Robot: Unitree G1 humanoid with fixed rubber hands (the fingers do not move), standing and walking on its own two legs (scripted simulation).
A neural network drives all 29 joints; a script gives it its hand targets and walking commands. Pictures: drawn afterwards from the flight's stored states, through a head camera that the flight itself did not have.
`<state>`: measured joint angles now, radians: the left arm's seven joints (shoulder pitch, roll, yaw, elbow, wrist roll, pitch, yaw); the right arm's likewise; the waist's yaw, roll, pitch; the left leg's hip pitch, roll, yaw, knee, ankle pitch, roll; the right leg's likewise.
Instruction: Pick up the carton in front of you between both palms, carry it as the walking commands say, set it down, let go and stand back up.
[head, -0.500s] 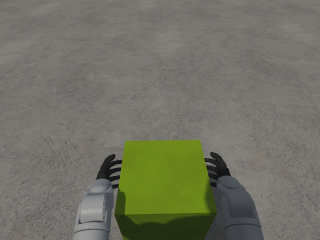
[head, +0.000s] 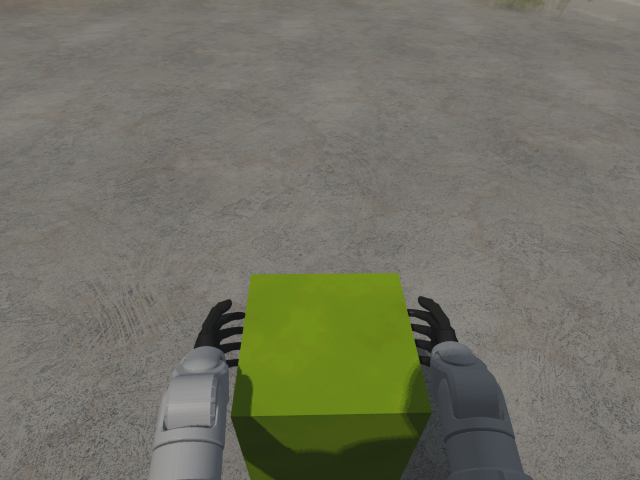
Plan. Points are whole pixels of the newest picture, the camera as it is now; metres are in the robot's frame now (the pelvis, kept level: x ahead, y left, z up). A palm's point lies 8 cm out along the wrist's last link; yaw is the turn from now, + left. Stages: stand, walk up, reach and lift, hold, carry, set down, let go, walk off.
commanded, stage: hold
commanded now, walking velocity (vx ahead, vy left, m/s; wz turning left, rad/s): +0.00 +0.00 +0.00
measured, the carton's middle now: (325, 383) +0.30 +0.00 -0.05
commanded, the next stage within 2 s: set down in 0.22 s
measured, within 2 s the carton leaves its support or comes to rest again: neither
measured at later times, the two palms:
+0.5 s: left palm (214, 343) +0.31 +0.15 +0.04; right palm (440, 349) +0.29 -0.15 +0.04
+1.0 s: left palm (250, 376) +0.38 +0.13 -0.18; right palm (414, 384) +0.36 -0.17 -0.17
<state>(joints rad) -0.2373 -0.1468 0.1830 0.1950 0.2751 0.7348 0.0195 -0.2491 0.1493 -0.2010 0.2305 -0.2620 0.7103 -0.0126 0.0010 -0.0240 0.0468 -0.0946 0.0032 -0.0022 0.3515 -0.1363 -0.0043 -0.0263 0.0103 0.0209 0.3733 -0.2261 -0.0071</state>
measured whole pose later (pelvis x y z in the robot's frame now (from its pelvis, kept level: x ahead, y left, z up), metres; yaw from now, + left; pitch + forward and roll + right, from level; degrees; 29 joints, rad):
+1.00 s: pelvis -0.03 +0.00 -0.10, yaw -3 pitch +33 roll -1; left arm -0.65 -0.10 0.38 0.50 0.23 0.19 0.02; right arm -0.63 0.15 -0.42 0.48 -0.19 0.18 -0.05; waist -0.02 -0.01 -0.05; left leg -1.28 -0.06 -0.10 1.02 -0.32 -0.02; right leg -1.23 0.09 0.08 1.05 -0.40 0.01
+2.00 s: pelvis -0.08 +0.02 -0.34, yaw -6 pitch +47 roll -3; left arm -1.37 0.17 0.35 0.82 0.17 0.30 0.07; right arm -1.29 -0.07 -0.49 0.72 -0.14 0.30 -0.11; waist -0.02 -0.01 0.12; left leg -2.22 -0.12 -0.08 1.92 -0.50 -0.05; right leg -2.15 0.16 0.05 1.95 -0.61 0.07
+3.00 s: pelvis -0.09 +0.02 -0.41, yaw -7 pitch +32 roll -2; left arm -1.56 0.33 0.38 1.01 0.10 0.22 -0.07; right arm -1.50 -0.17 -0.45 0.90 -0.10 0.22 0.00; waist 0.00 0.00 0.48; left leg -2.20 -0.07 -0.03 2.22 -0.59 -0.02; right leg -2.14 0.14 0.01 2.25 -0.68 0.06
